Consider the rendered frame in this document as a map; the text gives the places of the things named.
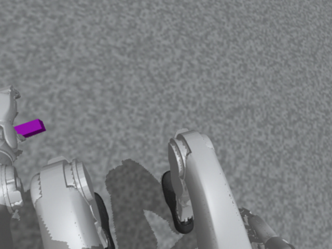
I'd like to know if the left robot hand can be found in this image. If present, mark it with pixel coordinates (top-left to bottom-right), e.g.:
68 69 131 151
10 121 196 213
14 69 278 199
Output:
0 85 26 143

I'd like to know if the left robot foot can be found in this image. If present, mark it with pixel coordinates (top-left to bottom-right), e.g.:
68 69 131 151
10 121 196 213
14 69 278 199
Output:
94 192 115 249

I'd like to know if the right robot arm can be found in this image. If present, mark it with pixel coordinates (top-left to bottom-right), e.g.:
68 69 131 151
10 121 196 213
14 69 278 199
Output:
265 237 297 249

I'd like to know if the right robot hand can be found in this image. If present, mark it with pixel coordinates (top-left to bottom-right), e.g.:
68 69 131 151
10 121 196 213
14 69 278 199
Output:
238 207 278 249

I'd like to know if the right robot foot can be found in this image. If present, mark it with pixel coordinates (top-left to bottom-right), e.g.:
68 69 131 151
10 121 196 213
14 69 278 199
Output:
162 171 193 234

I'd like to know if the small box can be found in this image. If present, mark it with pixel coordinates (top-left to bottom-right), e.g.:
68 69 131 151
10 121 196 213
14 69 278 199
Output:
14 119 46 138

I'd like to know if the left robot arm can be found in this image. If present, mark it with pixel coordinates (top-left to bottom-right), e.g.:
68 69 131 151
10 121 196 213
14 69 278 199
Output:
0 122 25 249

